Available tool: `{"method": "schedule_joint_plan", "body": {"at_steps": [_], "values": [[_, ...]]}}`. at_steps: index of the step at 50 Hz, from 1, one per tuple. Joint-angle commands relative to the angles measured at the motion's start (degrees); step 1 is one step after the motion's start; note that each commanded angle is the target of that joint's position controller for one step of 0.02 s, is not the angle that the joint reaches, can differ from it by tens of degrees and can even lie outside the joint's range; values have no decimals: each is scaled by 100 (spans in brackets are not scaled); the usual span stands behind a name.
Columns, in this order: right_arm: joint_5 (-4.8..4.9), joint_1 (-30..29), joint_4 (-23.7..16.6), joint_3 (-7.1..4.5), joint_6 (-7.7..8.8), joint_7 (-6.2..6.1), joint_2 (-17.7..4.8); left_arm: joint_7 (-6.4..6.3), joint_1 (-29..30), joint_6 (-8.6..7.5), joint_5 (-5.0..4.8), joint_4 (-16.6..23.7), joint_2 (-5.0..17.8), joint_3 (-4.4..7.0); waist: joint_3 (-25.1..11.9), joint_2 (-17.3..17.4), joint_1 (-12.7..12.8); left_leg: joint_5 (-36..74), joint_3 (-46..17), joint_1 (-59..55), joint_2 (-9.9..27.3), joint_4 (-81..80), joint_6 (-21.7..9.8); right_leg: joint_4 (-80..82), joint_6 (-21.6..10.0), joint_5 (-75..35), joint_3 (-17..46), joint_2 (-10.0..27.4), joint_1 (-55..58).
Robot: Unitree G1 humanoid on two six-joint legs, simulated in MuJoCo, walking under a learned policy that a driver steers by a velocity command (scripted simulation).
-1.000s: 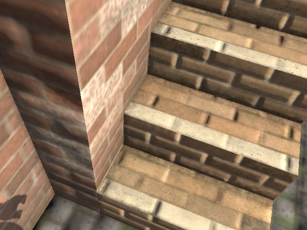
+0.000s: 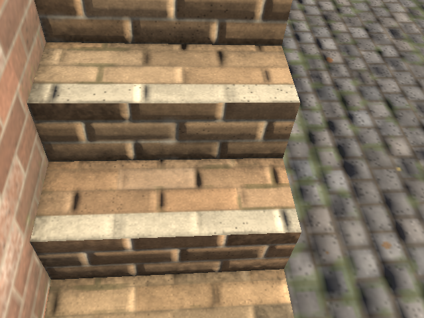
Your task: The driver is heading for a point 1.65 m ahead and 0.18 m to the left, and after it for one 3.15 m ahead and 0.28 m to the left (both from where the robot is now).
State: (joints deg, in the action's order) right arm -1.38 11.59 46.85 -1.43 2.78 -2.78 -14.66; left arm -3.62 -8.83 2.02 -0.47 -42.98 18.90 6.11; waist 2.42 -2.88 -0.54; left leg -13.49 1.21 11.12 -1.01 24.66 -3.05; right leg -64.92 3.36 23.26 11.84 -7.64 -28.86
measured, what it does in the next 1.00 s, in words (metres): steps on the spot: right foot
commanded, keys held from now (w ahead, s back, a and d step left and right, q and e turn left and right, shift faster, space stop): no key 1.00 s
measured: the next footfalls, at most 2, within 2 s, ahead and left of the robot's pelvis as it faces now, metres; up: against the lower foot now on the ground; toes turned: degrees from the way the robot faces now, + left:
right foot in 0.22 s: +0.03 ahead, -0.15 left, +0.00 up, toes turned +4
right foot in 1.90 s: +0.16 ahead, -0.16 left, +0.00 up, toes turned -2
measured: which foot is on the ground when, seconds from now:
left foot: down 0.00-1.00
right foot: up 0.00-0.20, down 0.22-1.00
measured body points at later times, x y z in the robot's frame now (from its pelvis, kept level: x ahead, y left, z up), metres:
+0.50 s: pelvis +0.01 +0.00 +0.00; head +0.02 +0.00 +0.45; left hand +0.11 +0.26 -0.13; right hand +0.11 -0.26 -0.12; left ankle +0.00 +0.09 -0.74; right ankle -0.01 -0.15 -0.74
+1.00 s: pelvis +0.01 -0.01 +0.00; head +0.02 +0.00 +0.45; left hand +0.08 +0.26 -0.15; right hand +0.09 -0.27 -0.13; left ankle +0.00 +0.09 -0.74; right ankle -0.01 -0.15 -0.74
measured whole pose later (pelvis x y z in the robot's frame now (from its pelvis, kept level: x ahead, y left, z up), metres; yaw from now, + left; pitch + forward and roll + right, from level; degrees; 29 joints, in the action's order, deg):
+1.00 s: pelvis +0.01 -0.01 +0.00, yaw -2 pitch -2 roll +0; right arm -1.1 10.8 56.0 2.6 4.3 1.0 -15.8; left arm -2.1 -10.4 1.5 -0.1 -59.7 15.0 2.6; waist 2.5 -0.5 -0.3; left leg -14.1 2.5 8.1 -0.6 23.6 -1.8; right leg -21.6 1.8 13.5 5.4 -0.2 -6.6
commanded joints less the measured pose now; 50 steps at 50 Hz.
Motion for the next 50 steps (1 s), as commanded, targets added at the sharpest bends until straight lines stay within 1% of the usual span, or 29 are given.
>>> {"method": "schedule_joint_plan", "body": {"at_steps": [1, 3, 5, 6, 7, 8, 9, 10, 11, 12, 13, 14, 15, 16, 17, 18, 22, 26, 35, 43, 48, 49, 50], "values": [[-8, -310, -447, -9, 165, 39, -429, -4, -134, -100, -21, 177, 147, 32, -115, 775, 147, 1340, -937, -303, 1154, -880, -720, 177, 281, -396, -54, 304, -85], [-43, -145, -404, 4, 146, 84, -415, -1, 244, -101, -25, 277, -11, -69, -102, 980, -22, 987, -918, -451, 1107, -954, -722, 1191, 350, -390, -279, 507, 184], [-39, -164, -443, -15, 126, 141, -551, 38, 447, -94, -7, 336, -48, -147, -91, 1104, -91, 459, -999, -288, 1133, -1037, -688, 2103, 307, -197, -584, 758, 730], [-30, -148, -458, -33, 123, 173, -632, 57, 460, -99, -12, 321, 9, -155, -61, 1135, -117, 286, -1057, -182, 1132, -1045, -676, 2482, 270, -117, -724, 797, 973], [-12, -107, -462, -38, 131, 204, -659, 72, 421, -108, -25, 278, 83, -151, -22, 1165, -134, 190, -1143, -149, 1132, -1023, -666, 2862, 223, -166, -788, 804, 1135], [17, -85, -457, -28, 144, 233, -642, 82, 330, -125, -33, 215, 134, -147, 5, 1167, -106, 217, -1213, -148, 1128, -968, -639, 3355, 150, -414, -805, 815, 1316], [59, -72, -428, -8, 162, 267, -593, 90, 183, -151, -12, 126, 132, -155, 25, 1076, 7, 373, -1201, -103, 1084, -880, -543, 4114, 47, -1051, -802, 831, 1652], [76, 104, -355, 13, 205, 312, -537, 90, 101, -163, 36, 45, 198, -155, 3, 918, 48, 746, -1191, -48, 1041, -841, -394, 4666, -58, -1739, -695, 884, 2044], [39, 242, -307, 39, 288, 365, -503, 72, -30, -165, 79, 0, 377, -131, -231, 721, 67, 984, -1157, 65, 1010, -796, -215, 4611, -173, -2395, -385, 1139, 2572], [-30, 421, -287, 39, 373, 441, -557, 50, -179, -141, 69, -57, 628, -92, -519, 329, -44, 968, -996, 257, 874, -798, -70, 4104, -307, -3094, -260, 1395, 3041], [8, 424, -251, -17, 407, 473, -740, 81, -204, -125, 3, -200, 648, -62, -586, 151, -76, 810, -716, 125, 633, -910, 79, 3891, -461, -2368, -366, 1239, 2850], [5, -40, -290, 3, 417, 460, -706, 117, -103, -140, -15, -196, 406, -103, -474, 258, 133, 596, -572, -55, 542, -742, 156, 4098, -456, -2056, -345, 1211, 2547], [31, -217, -323, 24, 395, 429, -590, 120, -25, -161, 23, -254, 289, -144, -460, 192, 119, 529, -481, -120, 499, -657, 161, 4202, -417, -2005, -339, 1204, 2410], [46, -215, -300, 40, 354, 400, -523, 122, 25, -186, 45, -300, 239, -167, -380, 105, 73, 555, -441, -148, 478, -609, 154, 4257, -379, -2056, -330, 1180, 2302], [44, -146, -271, 37, 317, 383, -535, 123, 37, -212, 43, -362, 224, -174, -309, 81, 28, 569, -389, -152, 440, -588, 159, 4277, -362, -2058, -342, 1159, 2236], [41, -45, -209, 65, 308, 379, -500, 148, 35, -200, 93, -396, 159, -195, -282, 43, -16, 711, -363, -154, 456, -575, 73, 4252, -387, -2140, -323, 1131, 2216], [4, -27, -59, 99, 280, 392, -513, 181, -44, -162, 48, -563, 215, -185, -233, 138, -5, 730, -294, -194, 421, -503, 60, 4292, -429, -2158, -334, 1097, 2156], [8, -58, 66, 117, 252, 384, -616, 174, -97, -152, 46, -742, 254, -188, -187, 192, -3, 701, -259, -207, 409, -475, 105, 4331, -439, -2205, -343, 1060, 2138], [28, -88, 356, 184, 218, 361, -759, 153, -183, -137, 46, -1114, 281, -204, -169, 283, 6, 792, -241, -245, 414, -457, 144, 4415, -443, -2331, -384, 1008, 2184], [35, -89, 587, 242, 197, 348, -809, 132, -218, -111, 46, -1364, 282, -218, -172, 276, 20, 840, -267, -245, 432, -496, 139, 4485, -424, -2303, -429, 976, 2223], [38, -79, 688, 265, 214, 346, -831, 115, -215, -104, 45, -1491, 294, -231, -160, 296, 25, 855, -285, -226, 443, -545, 143, 4538, -418, -2247, -444, 965, 2248], [31, -44, 716, 302, 215, 377, -727, 142, -271, -90, 36, -1530, 223, -256, -121, 300, 31, 944, -259, -203, 458, -517, 149, 4514, -408, -2404, -447, 1023, 2266], [32, -2, 746, 302, 213, 391, -751, 153, -305, -80, 34, -1561, 238, -256, -152, 300, 27, 981, -253, -217, 452, -516, 148, 4499, -409, -2423, -458, 1014, 2287]]}}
